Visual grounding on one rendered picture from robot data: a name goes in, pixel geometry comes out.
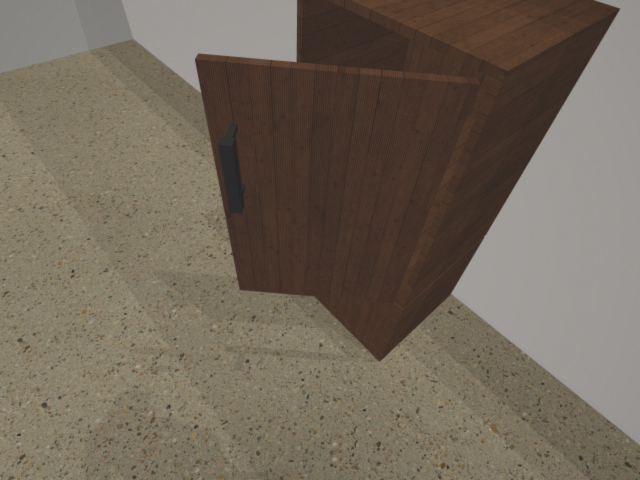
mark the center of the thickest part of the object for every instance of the cupboard door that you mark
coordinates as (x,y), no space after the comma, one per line
(341,166)

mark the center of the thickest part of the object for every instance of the handle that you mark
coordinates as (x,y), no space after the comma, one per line
(230,166)

